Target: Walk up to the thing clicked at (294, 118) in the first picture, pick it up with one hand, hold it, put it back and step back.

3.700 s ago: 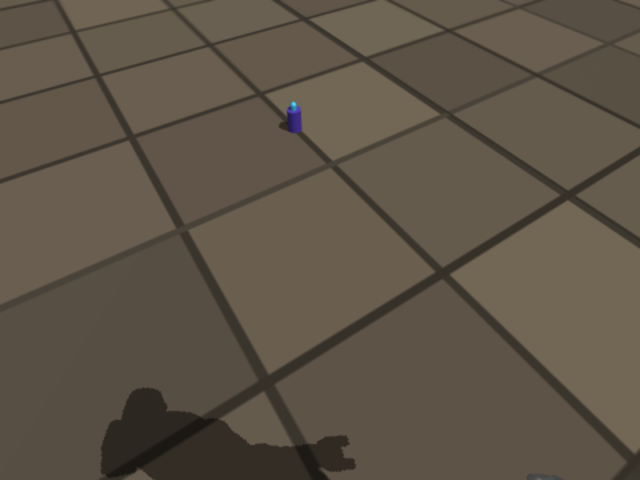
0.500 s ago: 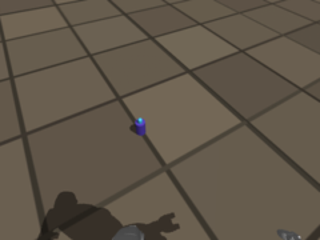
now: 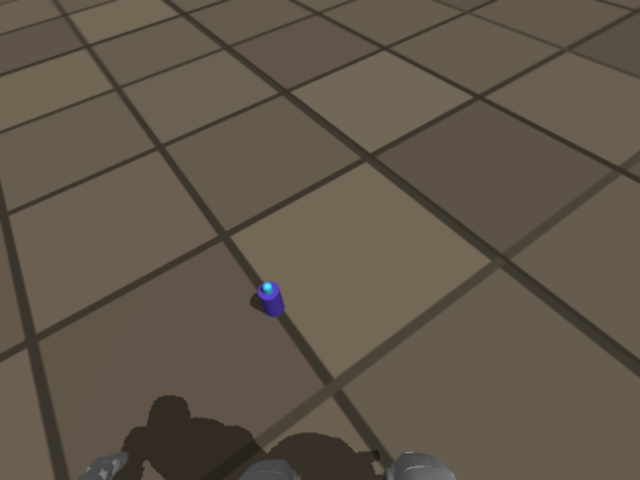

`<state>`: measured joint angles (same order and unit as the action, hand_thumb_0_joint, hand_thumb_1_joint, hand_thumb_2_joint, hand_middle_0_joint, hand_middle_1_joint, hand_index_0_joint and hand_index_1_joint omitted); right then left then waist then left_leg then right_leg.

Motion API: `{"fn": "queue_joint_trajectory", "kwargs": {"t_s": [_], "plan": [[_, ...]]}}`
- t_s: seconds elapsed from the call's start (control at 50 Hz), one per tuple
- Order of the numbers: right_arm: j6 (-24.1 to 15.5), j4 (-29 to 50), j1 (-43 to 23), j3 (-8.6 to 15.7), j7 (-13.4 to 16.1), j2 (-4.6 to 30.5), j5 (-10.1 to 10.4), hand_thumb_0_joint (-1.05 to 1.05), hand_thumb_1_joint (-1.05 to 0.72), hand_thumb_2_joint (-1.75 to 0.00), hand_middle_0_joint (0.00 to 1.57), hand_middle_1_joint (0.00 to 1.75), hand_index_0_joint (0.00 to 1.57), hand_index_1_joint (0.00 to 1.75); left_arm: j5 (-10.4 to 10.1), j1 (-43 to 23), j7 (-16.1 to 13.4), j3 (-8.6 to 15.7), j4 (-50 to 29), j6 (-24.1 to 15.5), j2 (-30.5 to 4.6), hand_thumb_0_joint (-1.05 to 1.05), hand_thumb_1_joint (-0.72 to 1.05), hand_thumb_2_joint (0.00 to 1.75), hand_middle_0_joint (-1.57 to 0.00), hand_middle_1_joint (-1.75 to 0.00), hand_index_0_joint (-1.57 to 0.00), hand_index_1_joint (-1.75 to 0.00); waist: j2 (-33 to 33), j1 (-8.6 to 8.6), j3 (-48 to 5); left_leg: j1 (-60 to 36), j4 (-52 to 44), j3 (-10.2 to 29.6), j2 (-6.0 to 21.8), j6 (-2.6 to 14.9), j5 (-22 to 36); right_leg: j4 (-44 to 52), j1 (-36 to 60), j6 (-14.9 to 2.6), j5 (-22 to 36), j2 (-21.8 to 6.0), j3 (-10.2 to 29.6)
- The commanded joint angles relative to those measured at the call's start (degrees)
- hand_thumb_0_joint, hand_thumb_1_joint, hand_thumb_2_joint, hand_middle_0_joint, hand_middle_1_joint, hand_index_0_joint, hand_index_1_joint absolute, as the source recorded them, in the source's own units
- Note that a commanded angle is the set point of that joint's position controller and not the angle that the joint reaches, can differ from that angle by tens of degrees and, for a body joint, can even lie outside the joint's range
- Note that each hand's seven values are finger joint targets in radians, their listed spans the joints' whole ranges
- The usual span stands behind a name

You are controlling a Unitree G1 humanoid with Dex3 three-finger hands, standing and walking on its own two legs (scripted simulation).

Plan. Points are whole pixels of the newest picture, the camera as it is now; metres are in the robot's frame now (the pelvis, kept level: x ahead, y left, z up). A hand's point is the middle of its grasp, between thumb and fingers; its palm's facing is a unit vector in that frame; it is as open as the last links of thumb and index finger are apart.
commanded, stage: walk up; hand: left
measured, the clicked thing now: (270, 296) +0.73 +0.24 -0.68
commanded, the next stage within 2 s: none
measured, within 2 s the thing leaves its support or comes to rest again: neither
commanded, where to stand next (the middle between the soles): +0.33 +0.04 m, yaw +1 degrees
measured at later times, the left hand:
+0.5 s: hand (136, 427) +0.20 +0.32 -0.14, palm faces -0.04 -0.94 -0.34, open 7.4 cm
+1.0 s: hand (162, 349) +0.33 +0.30 -0.14, palm faces +0.00 -0.91 -0.41, open 7.4 cm
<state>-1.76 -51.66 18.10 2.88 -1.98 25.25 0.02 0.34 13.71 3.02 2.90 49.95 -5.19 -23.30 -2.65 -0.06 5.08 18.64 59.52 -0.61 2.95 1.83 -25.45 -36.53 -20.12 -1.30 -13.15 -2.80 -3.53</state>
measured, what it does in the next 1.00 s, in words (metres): walks ahead: left foot, then right foot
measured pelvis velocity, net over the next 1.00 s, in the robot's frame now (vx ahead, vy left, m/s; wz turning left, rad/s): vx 0.26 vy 0.03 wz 0.02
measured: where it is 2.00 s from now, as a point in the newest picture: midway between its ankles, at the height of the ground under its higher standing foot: (336, 434)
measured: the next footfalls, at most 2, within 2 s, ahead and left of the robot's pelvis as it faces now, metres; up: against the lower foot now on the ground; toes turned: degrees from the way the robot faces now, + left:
left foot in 0.30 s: +0.24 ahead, +0.15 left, +0.00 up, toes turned +6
right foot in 0.70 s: +0.35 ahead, -0.10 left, +0.00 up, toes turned +0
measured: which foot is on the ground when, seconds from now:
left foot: up 0.00-0.28, down 0.30-0.72, up 0.74-0.96, down 0.98-1.00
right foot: down 0.00-0.34, up 0.36-0.68, down 0.70-1.00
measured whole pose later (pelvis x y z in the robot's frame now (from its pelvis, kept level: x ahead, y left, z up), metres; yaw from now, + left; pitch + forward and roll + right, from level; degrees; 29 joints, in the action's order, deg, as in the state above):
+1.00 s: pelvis +0.26 +0.03 -0.01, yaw +1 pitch -3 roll +0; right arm -0.8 -55.5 12.9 1.9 -0.9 23.1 -0.4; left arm 0.7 12.1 0.4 0.8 52.3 -1.8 -22.8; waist -1.2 1.2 5.0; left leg 19.6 37.9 -1.6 1.9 0.2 -15.5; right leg -39.5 -20.9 0.4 -15.8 -3.5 -2.4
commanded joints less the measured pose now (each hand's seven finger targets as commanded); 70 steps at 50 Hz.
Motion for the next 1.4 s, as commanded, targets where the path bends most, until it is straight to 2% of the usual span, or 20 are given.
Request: {"fn": "queue_joint_trajectory", "kwargs": {"t_s": [0.0, 0.2, 0.26, 0.28, 0.3, 0.32, 0.36, 0.44, 0.52, 0.64, 0.66, 0.7, 0.72, 0.82, 0.94, 0.96, 1.0, 1.1, 1.18, 1.38], "plan": [[-1.8, 3.6, 3.1, 3.4, -0.1, 11.4, 0.2, 0.00, -0.90, -0.90, 0.20, 0.30, 0.20, 0.30, -0.5, 3.1, -1.6, 4.4, -3.3, -0.6, -16.1, 0.00, 0.90, 0.90, -0.20, -0.30, -0.20, -0.30, 13.0, 0.57, -2.1, 13.8, -0.1, 3.0, 3.3, -0.07, 5.6, 22.2, 9.4, -10.57, -6.8, -12.9, 17.8], [-2.7, 5.3, -4.5, 3.8, -2.0, 8.9, -1.2, 0.00, -0.90, -0.90, 0.20, 0.30, 0.20, 0.30, 0.1, 4.7, -1.1, 4.5, -5.7, -0.8, -16.7, 0.00, 0.90, 0.90, -0.20, -0.30, -0.20, -0.30, 9.6, 2.41, -2.0, 4.1, -23.2, -2.2, 1.8, -1.66, 13.3, 19.1, 5.2, -10.85, -7.6, -12.5, 9.9], [-3.2, 3.3, 1.4, 4.7, -1.5, 9.7, -1.5, 0.00, -0.90, -0.90, 0.20, 0.30, 0.20, 0.30, 0.2, 2.5, -1.2, 3.4, -5.9, -0.1, -15.3, 0.00, 0.90, 0.90, -0.20, -0.30, -0.20, -0.30, 5.4, -2.38, -3.6, -9.6, -27.7, -5.0, -1.2, -0.39, 13.0, 9.2, -1.9, -7.98, -6.9, -9.8, 5.5], [-3.6, 2.0, 6.7, 5.4, -0.8, 12.0, -1.5, 0.00, -0.90, -0.90, 0.20, 0.30, 0.20, 0.30, 0.5, 3.9, -1.2, 2.5, -6.3, -0.1, -12.8, 0.00, 0.90, 0.90, -0.20, -0.30, -0.20, -0.30, -1.3, -4.80, -7.0, -18.5, -30.7, -2.1, -0.9, 0.97, 6.9, -2.7, -5.1, -6.32, -0.8, -7.5, 3.3], [-4.1, 2.7, 9.6, 6.8, -0.2, 17.3, -2.0, 0.00, -0.90, -0.90, 0.20, 0.30, 0.20, 0.30, -0.4, 6.7, -1.1, 1.0, -6.9, 0.0, -8.1, 0.00, 0.90, 0.90, -0.20, -0.30, -0.20, -0.30, -16.1, -5.30, -9.4, -25.2, -40.7, 21.9, 12.9, 6.06, -4.1, -21.9, -15.7, -1.90, -4.7, -0.3, -2.4], [-4.1, 4.1, 9.3, 7.1, -0.1, 20.0, -0.8, 0.00, -0.90, -0.90, 0.20, 0.30, 0.20, 0.30, -0.3, 6.5, -1.9, 2.3, -5.5, 0.5, -11.7, 0.00, 0.90, 0.90, -0.20, -0.30, -0.20, -0.30, -13.1, -5.47, -7.5, -23.2, -46.5, 38.9, 22.0, 12.48, -5.6, -28.2, -21.5, -1.41, -18.3, 3.6, 1.7], [-3.6, 5.3, 4.4, 5.9, 0.3, 16.3, 0.2, 0.00, -0.90, -0.90, 0.20, 0.30, 0.20, 0.30, -0.3, 5.2, -2.4, 2.5, -4.0, 0.9, -14.6, 0.00, 0.90, 0.90, -0.20, -0.30, -0.20, -0.30, -2.1, -2.51, -2.3, -15.1, -43.9, 27.5, 19.1, 13.13, 3.3, -31.1, -20.2, -1.61, -13.7, -0.8, 8.4], [-3.8, 6.3, -0.2, 4.4, 0.6, 13.3, -0.3, 0.00, -0.90, -0.90, 0.20, 0.30, 0.20, 0.30, -0.4, 8.9, -1.2, 2.6, -1.1, 1.3, -12.6, 0.00, 0.90, 0.90, -0.20, -0.30, -0.20, -0.30, -7.2, 0.02, -1.1, -5.4, -43.3, 9.2, 11.8, 10.33, 12.0, -20.1, -10.5, 0.21, -6.5, -3.5, 4.3], [-3.3, 7.1, -0.4, 4.3, 0.3, 14.1, -0.6, 0.00, -0.90, -0.90, 0.20, 0.30, 0.20, 0.30, 0.3, 5.1, -0.5, 2.7, -1.9, 1.5, -11.6, 0.00, 0.90, 0.90, -0.20, -0.30, -0.20, -0.30, -7.9, -0.98, 0.0, -3.3, -44.1, 7.6, 11.8, 11.66, 7.3, -10.2, -7.9, 1.30, -3.6, -3.1, 1.9], [-1.2, 7.2, -4.1, 2.3, 0.9, 10.4, 0.1, 0.00, -0.90, -0.90, 0.20, 0.30, 0.20, 0.30, 0.6, 6.7, -2.6, 2.7, 0.8, 0.5, -10.0, 0.00, 0.90, 0.90, -0.20, -0.30, -0.20, -0.30, -1.9, 2.26, -4.7, 2.9, -27.2, 2.0, 8.4, 6.85, 20.4, 4.3, 10.2, 0.20, 5.8, 2.3, -0.8], [-0.9, 6.9, -2.9, 1.3, 1.1, 7.8, 0.4, 0.00, -0.90, -0.90, 0.20, 0.30, 0.20, 0.30, 0.8, 7.6, -3.0, 3.0, 0.8, 0.1, -11.4, 0.00, 0.90, 0.90, -0.20, -0.30, -0.20, -0.30, 2.9, 3.05, -6.3, 3.7, -21.0, 0.0, 6.0, 4.56, 16.0, 9.0, 13.6, -1.01, 5.4, 0.2, 3.0], [-0.3, 6.5, 1.8, 0.4, 1.4, 6.1, 0.3, 0.00, -0.90, -0.90, 0.20, 0.30, 0.20, 0.30, 0.5, 7.3, -3.2, 4.6, -1.1, -0.6, -19.3, 0.00, 0.90, 0.90, -0.20, -0.30, -0.20, -0.30, 14.9, 1.93, -7.2, 14.3, -1.7, -1.3, -3.2, 0.33, -7.1, 20.6, 16.2, -11.28, -3.7, -20.8, 35.4], [0.2, 5.6, -0.5, 2.2, 2.1, 10.9, -0.2, 0.00, -0.90, -0.90, 0.20, 0.30, 0.20, 0.30, 0.1, 6.3, -3.2, 4.7, -1.3, 0.0, -20.2, 0.00, 0.90, 0.90, -0.20, -0.30, -0.20, -0.30, 11.2, 2.86, -5.0, 14.3, 2.3, 1.9, -1.2, 0.67, -10.3, 19.6, 12.4, -15.03, -7.8, -21.5, 36.2], [0.4, 1.0, 1.9, 2.1, 1.5, 9.2, -0.4, 0.00, -0.90, -0.90, 0.20, 0.30, 0.20, 0.30, 0.7, 0.6, -3.5, 2.9, -2.1, 0.8, -15.3, 0.00, 0.90, 0.90, -0.20, -0.30, -0.20, -0.30, 13.6, 0.52, -4.8, 8.1, -8.0, 1.4, 0.8, -0.80, 0.0, 16.1, 5.9, -10.38, 0.0, -11.6, 16.0], [-0.1, -2.5, 0.0, 2.0, 1.9, 7.7, -0.8, 0.00, -0.90, -0.90, 0.20, 0.30, 0.20, 0.30, -0.1, -5.0, -3.3, 1.3, -1.5, 2.7, -12.4, 0.00, 0.90, 0.90, -0.20, -0.30, -0.20, -0.30, 10.5, -1.32, -6.3, -9.1, -26.8, -2.1, -1.9, -0.63, 11.9, 8.1, -5.9, -6.74, -2.8, -9.8, 10.3], [-0.4, -2.8, -0.7, 2.1, 2.2, 8.9, -1.1, 0.00, -0.90, -0.90, 0.20, 0.30, 0.20, 0.30, -0.4, -5.0, -3.2, 0.5, -1.0, 3.0, -10.5, 0.00, 0.90, 0.90, -0.20, -0.30, -0.20, -0.30, 7.0, -1.44, -5.5, -10.7, -29.9, 1.1, 0.0, -0.15, 12.4, 7.0, -9.0, -4.68, -6.3, -8.7, 9.7], [-0.9, -1.3, -7.9, 2.3, 2.1, 14.2, -0.7, 0.00, -0.90, -0.90, 0.20, 0.30, 0.20, 0.30, -1.3, -4.0, -3.4, 0.1, 1.0, 3.8, -9.2, 0.00, 0.90, 0.90, -0.20, -0.30, -0.20, -0.30, -5.3, 1.25, -3.8, 2.7, -42.3, 21.6, 13.7, 5.90, -1.4, -1.3, -1.4, -0.37, -13.9, 0.8, 3.0], [-0.7, -3.6, -13.2, -0.3, 1.7, 9.3, -0.2, 0.00, -0.90, -0.90, 0.20, 0.30, 0.20, 0.30, -0.8, -3.6, -3.3, 0.2, 6.6, 3.0, -11.0, 0.00, 0.90, 0.90, -0.20, -0.30, -0.20, -0.30, -4.2, 2.16, -4.8, 2.1, -37.1, 8.8, 5.7, 1.07, 6.4, 8.4, 8.3, -1.05, -1.1, -2.0, 6.7], [-0.4, -5.8, -14.2, -0.4, 1.7, 9.6, -0.3, 0.00, -0.90, -0.90, 0.20, 0.30, 0.20, 0.30, -0.9, -7.2, -3.1, -0.7, 8.5, 3.0, -10.3, 0.00, 0.90, 0.90, -0.20, -0.30, -0.20, -0.30, -4.0, 1.18, -4.2, -1.2, -40.8, 9.3, 6.0, 0.66, 4.2, 11.0, 7.6, -0.41, -1.3, -2.1, 6.3], [0.0, -9.8, -16.7, -0.4, 2.0, 7.9, 0.4, 0.00, -0.90, -0.90, 0.20, 0.30, 0.20, 0.30, -0.9, -11.0, -3.4, -1.2, 13.0, 2.5, -9.6, 0.00, 0.90, 0.90, -0.20, -0.30, -0.20, -0.30, 2.2, 0.01, -10.2, -12.5, -38.7, 4.6, 4.9, -0.14, 25.6, 16.8, 12.2, 0.34, 14.1, -5.3, 7.0]]}}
